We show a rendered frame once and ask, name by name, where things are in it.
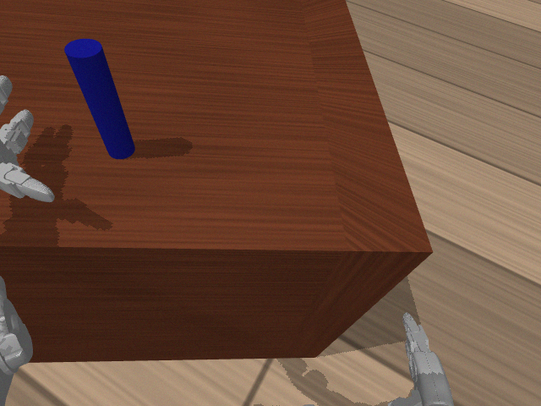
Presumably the can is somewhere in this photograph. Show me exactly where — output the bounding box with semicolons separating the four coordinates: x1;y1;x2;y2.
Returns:
64;39;135;159

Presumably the right robot hand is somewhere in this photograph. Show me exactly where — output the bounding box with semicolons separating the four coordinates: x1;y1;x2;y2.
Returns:
387;313;454;406

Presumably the left robot hand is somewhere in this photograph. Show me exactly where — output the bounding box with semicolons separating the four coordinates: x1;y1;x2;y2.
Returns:
0;75;55;202

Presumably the left robot arm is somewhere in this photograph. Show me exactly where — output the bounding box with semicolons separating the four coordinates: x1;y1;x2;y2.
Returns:
0;276;33;406

